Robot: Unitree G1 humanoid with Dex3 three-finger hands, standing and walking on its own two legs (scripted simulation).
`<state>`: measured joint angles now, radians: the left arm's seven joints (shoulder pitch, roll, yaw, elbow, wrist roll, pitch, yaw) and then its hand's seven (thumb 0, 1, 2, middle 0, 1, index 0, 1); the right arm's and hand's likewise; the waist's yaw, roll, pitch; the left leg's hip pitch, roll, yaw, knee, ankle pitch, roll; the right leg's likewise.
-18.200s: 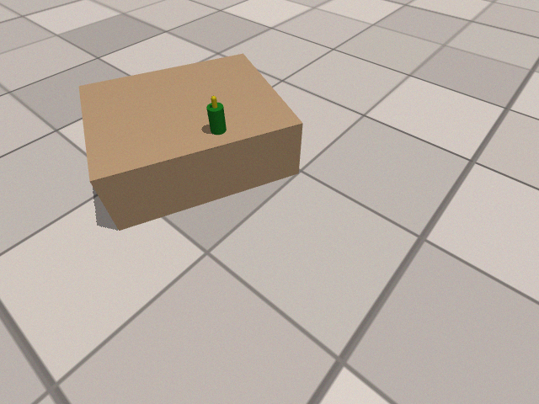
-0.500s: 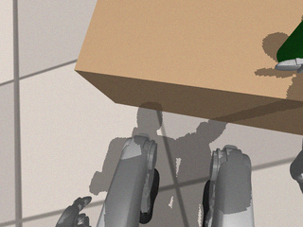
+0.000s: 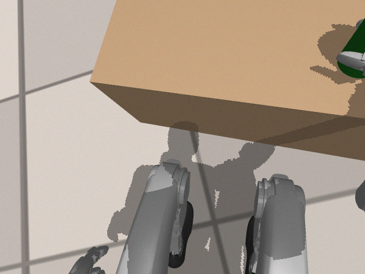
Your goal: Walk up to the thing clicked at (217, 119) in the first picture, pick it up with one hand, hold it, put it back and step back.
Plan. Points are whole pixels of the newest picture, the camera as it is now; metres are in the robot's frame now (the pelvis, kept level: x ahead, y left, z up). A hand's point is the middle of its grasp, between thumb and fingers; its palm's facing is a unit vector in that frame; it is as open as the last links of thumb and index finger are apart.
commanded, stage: close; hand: right
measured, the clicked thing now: out of the picture +0.56 -0.26 +0.03
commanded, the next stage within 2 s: settle in 0.06 s
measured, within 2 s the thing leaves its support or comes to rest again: leaves its support in 0.52 s
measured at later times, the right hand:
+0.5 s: hand out of the picture +0.54 -0.26 +0.02, palm faces +0.19 +0.98 -0.05, open 10.1 cm
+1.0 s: hand out of the picture +0.55 -0.26 +0.09, palm faces +0.22 +0.98 -0.02, open 10.1 cm
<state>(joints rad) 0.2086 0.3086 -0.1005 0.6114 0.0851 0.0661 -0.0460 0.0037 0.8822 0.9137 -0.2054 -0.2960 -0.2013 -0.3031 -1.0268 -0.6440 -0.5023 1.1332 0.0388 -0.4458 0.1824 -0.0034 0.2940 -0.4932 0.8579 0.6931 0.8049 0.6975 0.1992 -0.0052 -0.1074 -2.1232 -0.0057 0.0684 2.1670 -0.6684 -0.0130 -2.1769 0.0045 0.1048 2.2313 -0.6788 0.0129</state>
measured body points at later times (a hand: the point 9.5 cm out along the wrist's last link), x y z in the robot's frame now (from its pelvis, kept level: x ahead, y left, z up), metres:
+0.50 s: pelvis +0.01 +0.00 +0.02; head +0.24 -0.05 +0.40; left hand +0.08 +0.27 -0.09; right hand +0.53 -0.31 +0.02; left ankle +0.10 +0.12 -0.35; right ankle +0.08 -0.12 -0.35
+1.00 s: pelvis +0.02 +0.00 +0.09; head +0.24 -0.04 +0.48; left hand +0.09 +0.28 -0.03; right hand +0.53 -0.31 +0.10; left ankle +0.10 +0.12 -0.35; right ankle +0.08 -0.12 -0.35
